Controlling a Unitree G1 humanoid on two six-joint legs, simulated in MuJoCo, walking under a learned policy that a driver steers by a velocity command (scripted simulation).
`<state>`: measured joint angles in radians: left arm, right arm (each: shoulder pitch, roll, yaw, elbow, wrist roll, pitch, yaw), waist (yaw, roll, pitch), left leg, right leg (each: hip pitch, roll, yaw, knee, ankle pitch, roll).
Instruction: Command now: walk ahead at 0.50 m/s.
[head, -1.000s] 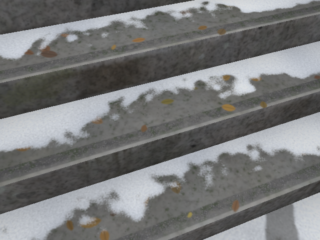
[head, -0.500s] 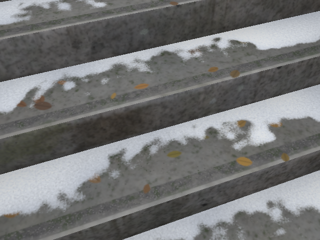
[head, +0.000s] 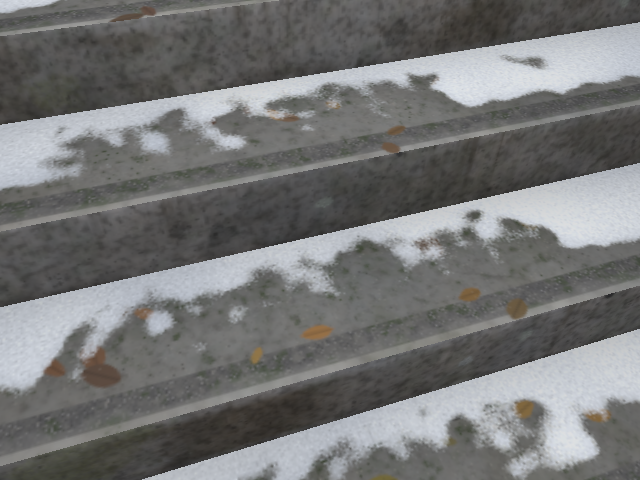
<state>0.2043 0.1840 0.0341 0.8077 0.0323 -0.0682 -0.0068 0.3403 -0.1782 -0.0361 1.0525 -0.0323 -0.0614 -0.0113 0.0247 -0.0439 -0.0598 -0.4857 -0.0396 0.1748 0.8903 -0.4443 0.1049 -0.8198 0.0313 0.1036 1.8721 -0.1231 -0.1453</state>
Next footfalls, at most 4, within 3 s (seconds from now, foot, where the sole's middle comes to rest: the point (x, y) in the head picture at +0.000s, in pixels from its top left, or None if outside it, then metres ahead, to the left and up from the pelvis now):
0.36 right None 0.44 -0.09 -0.55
0.92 left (278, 322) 0.67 0.11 -0.38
1.44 right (308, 120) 1.03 0.08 -0.21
1.94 left None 1.30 0.24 -0.04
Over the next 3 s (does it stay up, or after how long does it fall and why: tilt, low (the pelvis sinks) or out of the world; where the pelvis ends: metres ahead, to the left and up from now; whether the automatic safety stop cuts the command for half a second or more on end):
stays up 1.75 0.07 0.91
